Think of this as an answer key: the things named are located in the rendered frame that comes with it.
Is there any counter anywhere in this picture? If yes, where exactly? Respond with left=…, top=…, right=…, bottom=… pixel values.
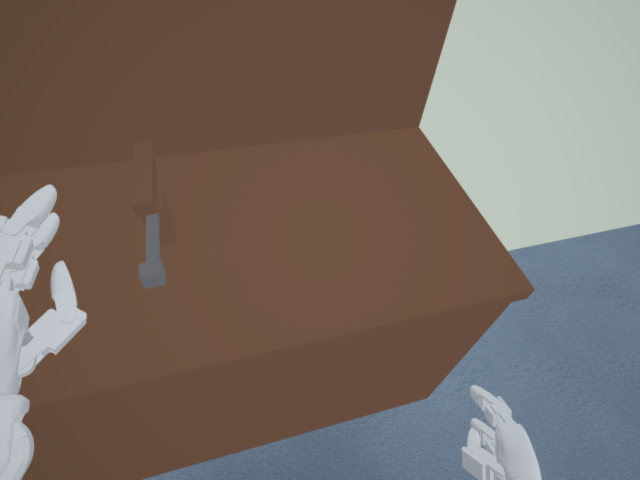
left=0, top=0, right=535, bottom=480

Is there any left robot hand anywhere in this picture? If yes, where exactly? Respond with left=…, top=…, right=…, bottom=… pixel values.
left=0, top=184, right=87, bottom=396

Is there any left robot forearm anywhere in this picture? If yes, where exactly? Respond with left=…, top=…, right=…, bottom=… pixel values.
left=0, top=394, right=34, bottom=480

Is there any right robot hand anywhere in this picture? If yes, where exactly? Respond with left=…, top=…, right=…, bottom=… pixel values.
left=462, top=385, right=542, bottom=480

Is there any tap lever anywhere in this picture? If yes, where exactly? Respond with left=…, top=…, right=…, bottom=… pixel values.
left=139, top=212, right=166, bottom=289

